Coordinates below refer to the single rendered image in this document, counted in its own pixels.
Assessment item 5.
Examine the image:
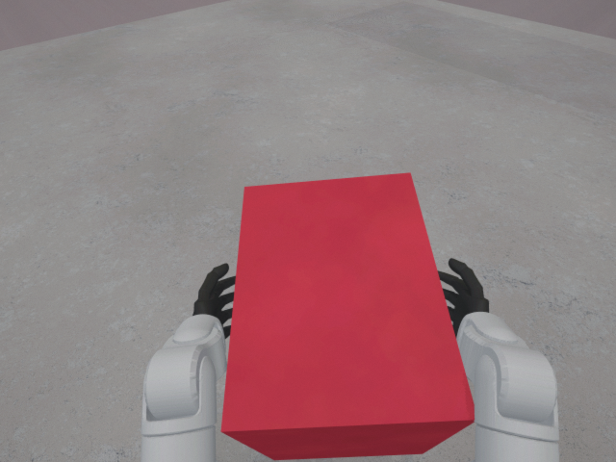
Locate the carton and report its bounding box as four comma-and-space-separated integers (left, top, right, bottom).
221, 172, 475, 460

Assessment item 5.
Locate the right robot forearm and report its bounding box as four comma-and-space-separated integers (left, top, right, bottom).
456, 312, 559, 462

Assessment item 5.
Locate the robot left hand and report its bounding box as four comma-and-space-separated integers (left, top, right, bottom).
192, 263, 236, 339

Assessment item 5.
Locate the robot right hand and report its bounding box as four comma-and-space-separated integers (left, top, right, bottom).
438, 258, 489, 337

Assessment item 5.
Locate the left robot forearm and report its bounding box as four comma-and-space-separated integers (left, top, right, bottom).
141, 314, 227, 462

